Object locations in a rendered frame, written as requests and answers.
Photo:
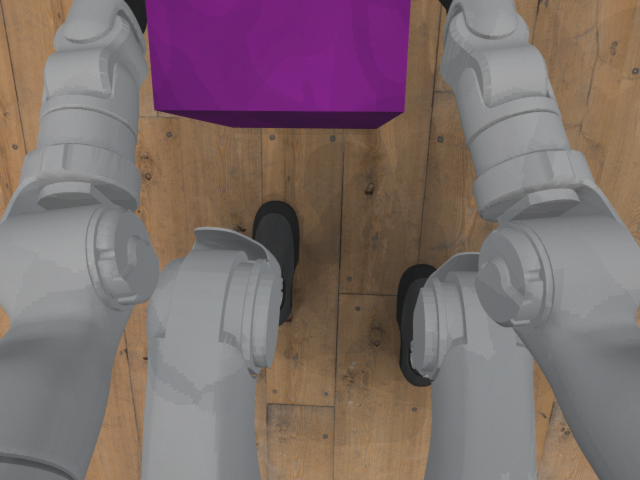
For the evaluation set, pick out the carton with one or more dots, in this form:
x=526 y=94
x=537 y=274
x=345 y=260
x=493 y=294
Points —
x=338 y=64

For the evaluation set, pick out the right robot forearm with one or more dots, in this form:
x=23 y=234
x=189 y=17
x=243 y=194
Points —
x=511 y=121

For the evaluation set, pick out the robot left shin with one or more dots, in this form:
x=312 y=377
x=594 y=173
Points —
x=206 y=238

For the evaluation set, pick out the right robot foot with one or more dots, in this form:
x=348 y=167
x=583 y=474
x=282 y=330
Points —
x=410 y=283

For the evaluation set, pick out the left robot forearm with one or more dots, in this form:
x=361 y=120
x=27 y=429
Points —
x=88 y=123

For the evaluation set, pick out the robot left upper arm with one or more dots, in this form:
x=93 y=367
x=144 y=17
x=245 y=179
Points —
x=69 y=280

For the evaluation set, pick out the left robot hand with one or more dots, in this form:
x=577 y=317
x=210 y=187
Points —
x=138 y=8

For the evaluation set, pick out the robot right upper arm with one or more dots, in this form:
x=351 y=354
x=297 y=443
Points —
x=569 y=286

